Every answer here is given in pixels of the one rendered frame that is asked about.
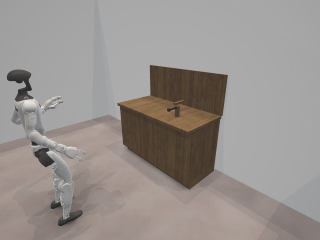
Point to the right robot forearm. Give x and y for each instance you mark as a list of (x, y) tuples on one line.
[(44, 141)]

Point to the robot torso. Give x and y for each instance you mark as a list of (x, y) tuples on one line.
[(40, 126)]

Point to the right robot hand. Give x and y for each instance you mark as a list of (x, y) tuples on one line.
[(70, 152)]

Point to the tap lever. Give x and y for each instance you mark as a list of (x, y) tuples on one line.
[(169, 109)]

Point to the left robot hand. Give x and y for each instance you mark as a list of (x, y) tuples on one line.
[(49, 105)]

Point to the counter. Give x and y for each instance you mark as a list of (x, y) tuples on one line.
[(181, 143)]

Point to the robot left upper arm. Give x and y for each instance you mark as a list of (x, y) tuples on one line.
[(15, 118)]

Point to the robot left foot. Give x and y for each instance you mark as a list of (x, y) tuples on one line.
[(55, 204)]

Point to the robot right upper arm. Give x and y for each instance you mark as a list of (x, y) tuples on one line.
[(30, 109)]

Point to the left robot forearm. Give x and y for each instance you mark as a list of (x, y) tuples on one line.
[(43, 109)]

